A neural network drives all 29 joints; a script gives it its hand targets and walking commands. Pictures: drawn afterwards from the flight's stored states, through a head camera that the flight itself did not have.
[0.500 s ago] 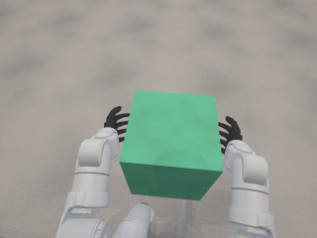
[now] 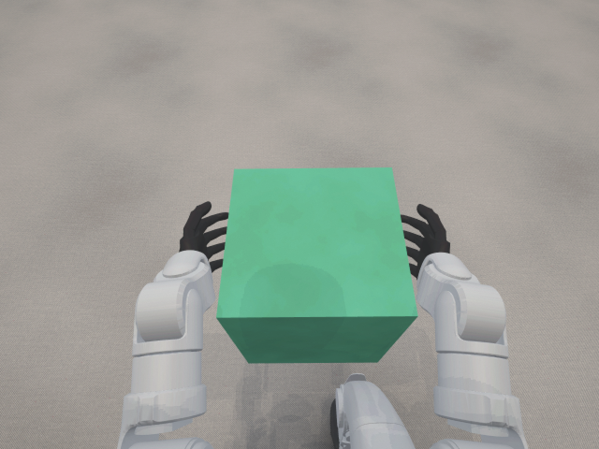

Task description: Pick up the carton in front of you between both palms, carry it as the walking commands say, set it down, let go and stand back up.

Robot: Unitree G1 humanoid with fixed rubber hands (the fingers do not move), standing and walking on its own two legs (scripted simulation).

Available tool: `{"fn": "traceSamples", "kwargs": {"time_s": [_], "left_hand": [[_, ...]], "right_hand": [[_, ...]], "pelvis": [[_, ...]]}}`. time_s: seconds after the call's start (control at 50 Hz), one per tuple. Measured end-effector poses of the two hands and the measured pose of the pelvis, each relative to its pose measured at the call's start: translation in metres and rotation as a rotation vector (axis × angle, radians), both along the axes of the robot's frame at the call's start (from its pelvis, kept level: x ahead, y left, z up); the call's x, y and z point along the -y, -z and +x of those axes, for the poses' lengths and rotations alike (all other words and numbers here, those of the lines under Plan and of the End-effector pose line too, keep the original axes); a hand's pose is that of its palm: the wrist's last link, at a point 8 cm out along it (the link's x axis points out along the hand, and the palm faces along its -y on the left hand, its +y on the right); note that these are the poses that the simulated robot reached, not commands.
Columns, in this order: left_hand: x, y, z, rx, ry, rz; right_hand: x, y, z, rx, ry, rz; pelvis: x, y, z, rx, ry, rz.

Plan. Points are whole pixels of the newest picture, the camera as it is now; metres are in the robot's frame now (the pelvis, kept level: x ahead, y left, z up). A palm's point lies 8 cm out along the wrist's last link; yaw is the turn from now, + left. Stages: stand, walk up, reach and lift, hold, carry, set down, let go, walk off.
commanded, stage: carry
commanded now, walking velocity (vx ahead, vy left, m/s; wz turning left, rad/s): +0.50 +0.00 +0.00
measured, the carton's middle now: (312, 275) +0.34 -0.03 -0.02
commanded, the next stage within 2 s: none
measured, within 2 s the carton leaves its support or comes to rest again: neither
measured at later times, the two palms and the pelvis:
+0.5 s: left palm (199, 81) +0.61 +0.14 +0.12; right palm (387, 81) +0.62 -0.16 +0.11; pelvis +0.34 -0.02 +0.02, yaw +2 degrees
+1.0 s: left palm (211, 7) +0.87 +0.15 +0.11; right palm (359, 8) +0.87 -0.15 +0.11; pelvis +0.64 +0.00 +0.01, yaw +0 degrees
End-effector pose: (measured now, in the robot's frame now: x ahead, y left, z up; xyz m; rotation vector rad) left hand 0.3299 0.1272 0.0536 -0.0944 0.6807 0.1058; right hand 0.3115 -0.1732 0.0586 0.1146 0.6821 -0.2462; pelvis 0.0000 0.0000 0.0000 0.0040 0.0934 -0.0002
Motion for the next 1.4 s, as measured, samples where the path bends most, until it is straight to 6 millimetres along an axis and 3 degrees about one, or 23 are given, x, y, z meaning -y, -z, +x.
{"fn": "traceSamples", "kwargs": {"time_s": [0.12, 0.2, 0.32, 0.44, 0.52, 0.62, 0.7, 0.8, 0.98, 1.1, 1.26, 1.4], "left_hand": [[0.006, -0.02, 0.099, 0.098, -0.056, 0.039], [0.003, -0.033, 0.145, 0.085, -0.097, 0.051], [-0.006, -0.057, 0.187, 0.058, -0.179, 0.024], [-0.008, -0.074, 0.242, 0.077, -0.139, 0.047], [-0.013, -0.068, 0.287, 0.069, -0.086, 0.054], [-0.028, -0.039, 0.346, 0.041, -0.045, 0.034], [-0.031, -0.026, 0.38, -0.062, -0.005, 0.044], [-0.032, -0.033, 0.426, -0.072, 0.014, 0.042], [-0.022, -0.055, 0.53, 0.043, -0.03, 0.05], [0.001, -0.052, 0.621, 0.076, -0.05, 0.088], [0.003, -0.056, 0.697, -0.024, -0.111, 0.083], [0.0, -0.072, 0.785, 0.036, -0.089, 0.072]], "right_hand": [[0.006, -0.013, 0.118, 0.098, -0.075, -0.005], [0.001, -0.025, 0.179, 0.087, -0.151, -0.01], [-0.009, -0.046, 0.236, 0.062, -0.167, 0.043], [-0.009, -0.057, 0.28, 0.081, -0.152, 0.023], [-0.013, -0.055, 0.314, 0.071, -0.124, -0.006], [-0.028, -0.037, 0.363, 0.04, -0.099, -0.049], [-0.032, -0.023, 0.387, -0.065, -0.068, -0.041], [-0.033, -0.031, 0.427, -0.076, -0.047, -0.042], [-0.022, -0.051, 0.545, 0.041, -0.085, -0.038], [0.0, -0.038, 0.643, 0.077, -0.108, -0.004], [0.002, -0.043, 0.737, -0.02, -0.17, -0.002], [-0.001, -0.06, 0.817, 0.039, -0.146, -0.015]], "pelvis": [[0.024, 0.012, 0.103, 0.011, -0.016, 0.003], [0.037, 0.001, 0.15, 0.0, -0.039, 0.003], [0.044, -0.024, 0.222, -0.015, -0.053, 0.046], [0.032, -0.026, 0.299, -0.006, -0.041, 0.044], [0.017, -0.018, 0.356, 0.007, -0.032, 0.026], [-0.004, 0.003, 0.426, 0.032, 0.005, 0.025], [-0.015, -0.006, 0.465, 0.03, 0.022, 0.003], [-0.019, -0.02, 0.515, 0.025, 0.018, -0.018], [0.0, -0.016, 0.627, 0.029, 0.006, -0.013], [0.026, 0.007, 0.713, 0.044, -0.025, -0.02], [0.041, -0.019, 0.792, 0.021, -0.043, 0.015], [0.032, -0.023, 0.878, 0.019, -0.031, 0.016]]}}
